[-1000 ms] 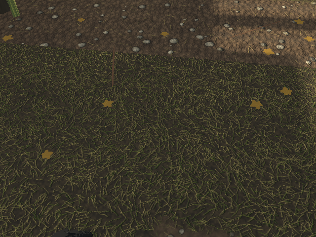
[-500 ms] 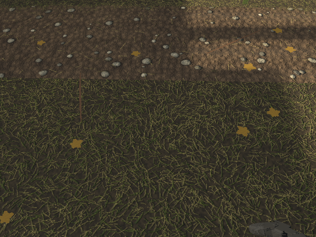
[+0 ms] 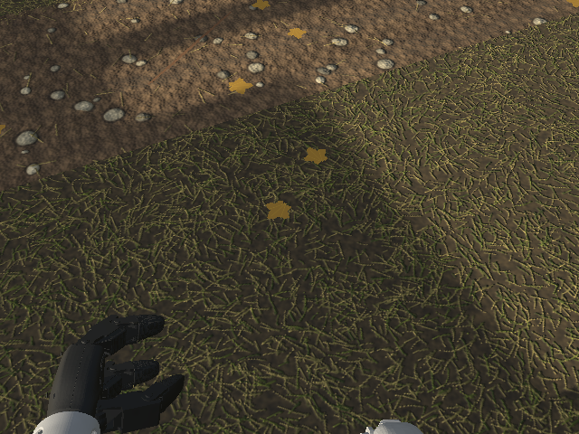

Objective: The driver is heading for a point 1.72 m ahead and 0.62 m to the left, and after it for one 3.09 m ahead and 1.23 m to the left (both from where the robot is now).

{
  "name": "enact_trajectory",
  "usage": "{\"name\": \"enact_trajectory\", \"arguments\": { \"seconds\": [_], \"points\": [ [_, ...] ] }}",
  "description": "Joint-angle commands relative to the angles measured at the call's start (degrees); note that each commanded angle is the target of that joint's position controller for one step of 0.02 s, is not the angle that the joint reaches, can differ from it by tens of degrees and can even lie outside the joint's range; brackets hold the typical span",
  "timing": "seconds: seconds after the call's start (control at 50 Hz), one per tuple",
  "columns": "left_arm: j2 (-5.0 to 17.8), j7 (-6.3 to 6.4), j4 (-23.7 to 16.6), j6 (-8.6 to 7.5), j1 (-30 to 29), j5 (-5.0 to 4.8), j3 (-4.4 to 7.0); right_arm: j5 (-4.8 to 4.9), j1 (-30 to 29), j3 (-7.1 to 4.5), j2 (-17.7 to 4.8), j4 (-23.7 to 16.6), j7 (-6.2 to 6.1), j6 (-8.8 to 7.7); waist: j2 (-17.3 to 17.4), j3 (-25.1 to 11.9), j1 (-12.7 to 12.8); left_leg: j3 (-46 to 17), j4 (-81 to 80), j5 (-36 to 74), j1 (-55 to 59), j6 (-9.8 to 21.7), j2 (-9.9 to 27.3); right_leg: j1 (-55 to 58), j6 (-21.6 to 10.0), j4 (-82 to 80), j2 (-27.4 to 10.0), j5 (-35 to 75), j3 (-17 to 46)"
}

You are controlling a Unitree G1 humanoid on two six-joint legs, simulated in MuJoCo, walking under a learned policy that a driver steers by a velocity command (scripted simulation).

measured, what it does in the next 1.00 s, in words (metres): walks ahead, turning left: right foot, then left foot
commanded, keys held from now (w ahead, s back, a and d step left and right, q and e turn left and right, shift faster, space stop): w+e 0.02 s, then w+q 0.98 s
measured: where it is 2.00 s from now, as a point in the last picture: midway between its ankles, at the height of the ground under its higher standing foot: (152, 269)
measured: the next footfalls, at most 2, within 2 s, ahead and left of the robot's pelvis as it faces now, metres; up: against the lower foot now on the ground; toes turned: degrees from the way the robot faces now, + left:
right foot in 0.16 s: +0.12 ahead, -0.16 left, +0.00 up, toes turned -5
left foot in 0.72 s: +0.41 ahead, +0.13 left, +0.00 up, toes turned +14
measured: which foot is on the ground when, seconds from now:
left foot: down 0.00-0.16, up 0.18-0.70, down 0.72-1.00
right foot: up 0.00-0.14, down 0.16-0.70, up 0.72-1.00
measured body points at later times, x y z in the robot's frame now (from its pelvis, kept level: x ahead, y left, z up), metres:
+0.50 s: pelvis +0.16 -0.05 +0.00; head +0.17 -0.08 +0.45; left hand +0.09 +0.20 -0.12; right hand +0.31 -0.30 -0.13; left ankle +0.33 +0.15 -0.64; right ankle +0.08 -0.15 -0.74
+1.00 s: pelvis +0.43 +0.06 +0.01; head +0.46 +0.08 +0.46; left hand +0.53 +0.37 -0.07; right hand +0.60 -0.17 -0.11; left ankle +0.37 +0.12 -0.74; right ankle +0.64 -0.06 -0.67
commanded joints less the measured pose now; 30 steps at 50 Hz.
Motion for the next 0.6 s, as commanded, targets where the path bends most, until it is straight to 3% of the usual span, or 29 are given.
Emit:
{"name": "enact_trajectory", "arguments": {
  "seconds": [0.02,0.04,0.06,0.1,0.14,0.16,0.18,0.2,0.22,0.24,0.26,0.28,0.3,0.34,0.38,0.4,0.46,0.5,0.6],
  "points": [
    [0.9,-2.35,-5.8,-1.18,-6.26,-1.69,0.0,1.42,-1.49,-4.82,-12.51,-5.82,-0.01,-0.42,8.78,-4.48,-1.34,-9.45,-13.96,-4.56,-0.16,8.53,11.86,16.07,-1.46,-29.43,-0.82,-0.93,-3.41],
    [1.33,-3.21,-5.75,-1.69,-7.31,-2.68,0.27,2.1,0.66,-5.89,-13.97,-5.67,0.74,-0.67,9.67,-3.82,-3.04,-12.13,-17.2,-10.23,-0.66,9.52,14.1,21.54,-2.26,-33.23,-0.26,-6.75,-4.05],
    [1.59,-3.97,-5.23,-2.11,-6.3,-3.3,0.62,2.56,1.1,-6.48,-14.42,-5.34,1.37,-0.75,10.89,-2.53,-2.56,-14.39,-19.84,-13.9,-0.46,10.41,16.16,24.75,-3.5,-36.5,-0.34,-12.94,-3.5],
    [3.37,-4.57,-1.38,-3.09,-2.48,-3.08,1.7,2.66,0.15,-6.08,-11.2,-4.86,2.7,-0.68,7.19,-0.18,-1.12,-16.01,-18.95,-17.75,1.15,10.2,17.0,31.39,-6.74,-50.97,0.49,-14.71,-3.7],
    [5.92,-3.95,4.59,-3.9,5.78,-2.35,3.56,1.78,3.77,-4.69,-6.57,-1.7,4.56,-1.15,1.66,-2.27,1.46,-12.86,-9.12,-13.42,-0.76,6.84,12.73,45.87,-9.34,-59.4,2.52,-13.45,-4.52],
    [7.49,-3.36,6.86,-4.69,11.99,-2.11,4.45,0.92,4.42,-3.75,-3.55,-0.76,5.73,-1.73,-1.28,-6.18,3.94,-8.54,3.5,-14.25,-6.45,3.57,9.05,56.28,-10.45,-57.08,-1.75,-7.79,0.15],
    [13.47,-2.78,8.36,-4.83,19.49,-0.01,5.65,0.98,0.98,-2.57,-0.17,-4.51,6.62,-3.47,-11.78,-8.67,6.53,-5.68,25.09,-21.38,-29.77,-1.16,2.12,71.3,-18.55,-59.64,-16.88,-1.33,23.9],
    [17.22,-3.01,13.19,-5.75,32.45,1.34,7.97,4.48,-7.07,-4.41,-4.5,-6.15,6.63,-5.79,-7.88,-10.34,14.64,-20.83,39.12,-24.66,-43.03,-2.07,-7.01,71.93,-27.05,-70.16,-25.12,-4.72,40.94],
    [15.84,-3.34,16.09,-6.82,32.83,1.18,7.61,6.08,-9.13,-5.55,-6.0,-6.16,6.37,-6.62,-5.27,-5.57,12.72,-28.13,44.15,-21.22,-50.49,-1.28,-7.59,71.05,-26.16,-71.18,-24.67,-4.71,34.28],
    [11.78,-3.75,16.61,-7.25,27.54,0.32,6.27,4.37,-7.37,-5.74,-5.76,-5.48,5.67,-5.79,-10.23,-3.94,8.04,-25.79,46.79,-15.58,-49.79,-0.75,-5.8,64.35,-22.05,-69.61,-21.75,-8.18,26.03],
    [5.81,-3.87,16.05,-7.18,21.34,-0.65,4.68,2.66,-5.68,-6.13,-5.52,-3.65,4.83,-4.87,-11.66,-3.44,5.23,-24.55,47.77,-9.47,-47.91,-0.52,-4.78,57.98,-17.87,-69.7,-18.15,-13.93,19.43],
    [2.26,-3.95,15.63,-7.25,16.31,-0.47,3.69,2.39,-3.35,-6.69,-6.13,-2.1,4.65,-3.94,-11.27,-2.79,2.43,-24.91,46.4,-2.22,-42.56,-0.36,-4.21,50.38,-14.75,-72.1,-15.07,-16.94,14.59],
    [1.21,-3.95,16.27,-7.77,14.36,0.46,3.54,2.54,-0.95,-6.75,-5.17,-0.7,4.91,-3.3,-10.34,-3.09,0.46,-24.21,47.37,3.36,-38.63,-0.24,-4.6,45.59,-13.05,-73.37,-13.2,-16.94,11.46],
    [3.34,-3.47,18.62,-9.21,16.55,1.62,4.29,2.71,-1.22,-6.15,-2.68,-1.08,5.64,-3.0,-4.67,-2.91,-0.26,-25.91,46.09,12.26,-37.07,-0.14,-4.58,41.92,-12.31,-74.79,-13.17,-12.79,7.42],
    [3.95,-2.35,21.18,-10.13,20.22,1.83,4.31,2.26,-4.61,-5.69,-1.7,-2.34,5.81,-3.34,-2.4,-1.81,0.76,-26.97,40.1,18.95,-39.45,-0.46,-4.83,42.83,-12.43,-74.41,-13.19,-8.03,4.01],
    [4.15,-1.77,22.23,-10.55,21.65,1.45,4.24,1.94,-6.23,-5.69,-1.99,-2.93,6.09,-3.72,-2.15,-1.6,1.15,-27.07,35.93,21.75,-38.79,-0.31,-5.05,42.9,-12.15,-74.65,-12.6,-4.81,1.93],
    [5.06,-0.53,24.01,-11.25,25.82,1.48,4.22,2.04,-11.56,-5.32,-1.56,-4.76,7.11,-3.8,-3.54,-0.24,3.11,-25.21,26.34,27.07,-37.11,-0.61,-5.37,44.79,-12.18,-76.36,-12.85,-2.58,-1.62],
    [5.58,0.0,24.63,-11.1,27.97,0.97,4.39,2.32,-14.82,-4.83,-0.76,-6.05,7.76,-3.59,-4.32,1.13,4.53,-23.21,21.68,27.41,-36.5,-0.71,-5.22,47.37,-12.03,-77.39,-13.1,-2.1,-3.44],
    [6.62,0.55,26.11,-9.59,32.99,0.63,5.0,2.81,-24.14,-3.36,1.61,-10.65,9.76,-3.77,-3.38,5.42,8.16,-16.3,14.37,17.37,-37.01,1.51,-4.62,56.41,-11.63,-75.5,-15.83,4.25,-7.41]
  ]
}}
